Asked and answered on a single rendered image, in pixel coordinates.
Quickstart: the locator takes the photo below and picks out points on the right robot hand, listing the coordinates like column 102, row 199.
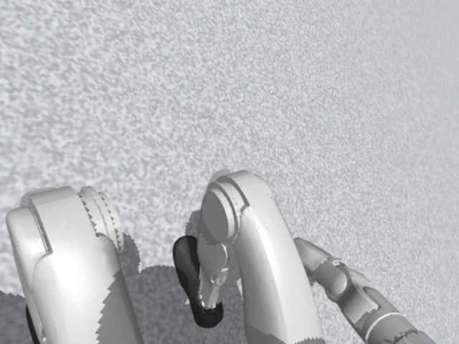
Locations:
column 312, row 257

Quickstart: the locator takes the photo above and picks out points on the right robot foot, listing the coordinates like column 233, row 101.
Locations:
column 187, row 266

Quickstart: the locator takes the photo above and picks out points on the left robot foot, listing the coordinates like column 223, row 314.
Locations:
column 31, row 327

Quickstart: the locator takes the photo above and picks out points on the right robot arm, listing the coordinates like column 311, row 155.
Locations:
column 372, row 316

